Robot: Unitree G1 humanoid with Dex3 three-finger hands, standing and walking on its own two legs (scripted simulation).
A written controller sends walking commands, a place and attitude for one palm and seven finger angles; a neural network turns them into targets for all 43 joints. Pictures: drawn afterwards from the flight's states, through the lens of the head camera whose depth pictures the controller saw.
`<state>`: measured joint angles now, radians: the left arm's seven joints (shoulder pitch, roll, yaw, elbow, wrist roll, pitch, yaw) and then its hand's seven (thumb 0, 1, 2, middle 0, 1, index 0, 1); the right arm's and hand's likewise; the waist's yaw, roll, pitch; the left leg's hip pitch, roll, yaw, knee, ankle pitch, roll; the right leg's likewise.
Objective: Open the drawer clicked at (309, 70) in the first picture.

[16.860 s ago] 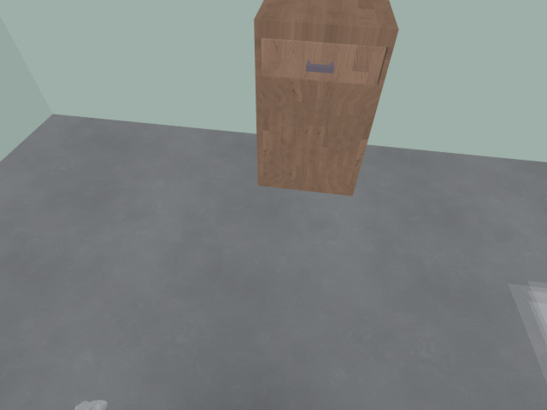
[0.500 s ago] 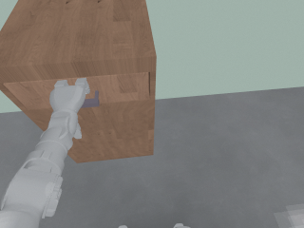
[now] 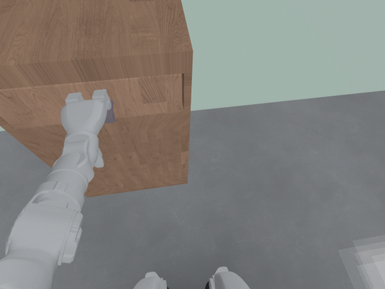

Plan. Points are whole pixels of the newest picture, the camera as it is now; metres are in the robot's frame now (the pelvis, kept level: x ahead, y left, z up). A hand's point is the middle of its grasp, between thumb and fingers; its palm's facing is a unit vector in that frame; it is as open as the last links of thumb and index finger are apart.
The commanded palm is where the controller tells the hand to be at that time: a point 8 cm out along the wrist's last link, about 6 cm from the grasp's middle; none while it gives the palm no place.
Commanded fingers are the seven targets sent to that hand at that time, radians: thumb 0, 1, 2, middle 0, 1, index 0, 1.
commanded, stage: lower the fingers behind the handle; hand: left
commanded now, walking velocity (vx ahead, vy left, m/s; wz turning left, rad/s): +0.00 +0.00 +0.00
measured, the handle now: (92, 112) +0.54 +0.22 -0.02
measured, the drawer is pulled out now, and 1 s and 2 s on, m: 0.00 0.00 0.00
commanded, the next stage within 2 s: lift the fingers back up to retry in 0.98 s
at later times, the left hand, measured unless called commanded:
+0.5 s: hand (95, 130) +0.48 +0.20 -0.02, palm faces -0.02 -0.02 -1.00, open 13.9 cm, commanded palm +0.45 +0.20 +0.01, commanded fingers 0.00 -0.50 0.30 -0.30 -1.20 -0.30 -1.20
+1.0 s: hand (95, 131) +0.48 +0.20 -0.02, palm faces -0.02 +0.00 -1.00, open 14.0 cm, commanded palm +0.46 +0.20 +0.01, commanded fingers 0.00 -0.50 0.30 -0.30 -1.20 -0.30 -1.20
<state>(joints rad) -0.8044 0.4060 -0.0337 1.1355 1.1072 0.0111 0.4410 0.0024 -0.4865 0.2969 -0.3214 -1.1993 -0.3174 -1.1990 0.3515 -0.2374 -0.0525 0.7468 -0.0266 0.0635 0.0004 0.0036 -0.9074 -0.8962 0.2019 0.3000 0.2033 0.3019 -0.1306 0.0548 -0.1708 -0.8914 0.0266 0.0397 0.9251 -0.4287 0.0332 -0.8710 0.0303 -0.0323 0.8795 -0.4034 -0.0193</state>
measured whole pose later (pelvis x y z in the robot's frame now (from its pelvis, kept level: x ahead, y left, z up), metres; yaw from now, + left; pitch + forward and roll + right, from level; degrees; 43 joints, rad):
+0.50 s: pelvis -0.01 +0.00 -0.01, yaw +0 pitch +24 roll -2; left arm -0.86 0.40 -0.07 1.16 1.11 0.05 0.47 0.00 -0.49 0.30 -0.32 -1.20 -0.27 -1.29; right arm 0.33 -0.25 -0.04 0.72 -0.02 0.07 0.00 0.00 -0.91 -0.90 0.20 0.30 0.20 0.30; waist -0.13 0.05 -0.19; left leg -0.98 0.03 0.03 1.01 -0.45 0.03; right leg -0.96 0.03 -0.04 0.96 -0.43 -0.02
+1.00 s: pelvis -0.03 +0.00 -0.03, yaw +0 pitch +25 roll -2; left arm -0.94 0.45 -0.08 1.18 1.09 0.05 0.43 0.00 -0.49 0.30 -0.32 -1.20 -0.24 -1.32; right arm 0.36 -0.25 -0.01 0.71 -0.01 0.05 -0.02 0.00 -0.91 -0.90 0.20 0.30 0.20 0.30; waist -0.15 0.06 -0.18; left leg -1.08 0.03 0.02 1.08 -0.44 0.03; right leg -1.06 0.03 -0.05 1.03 -0.42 -0.02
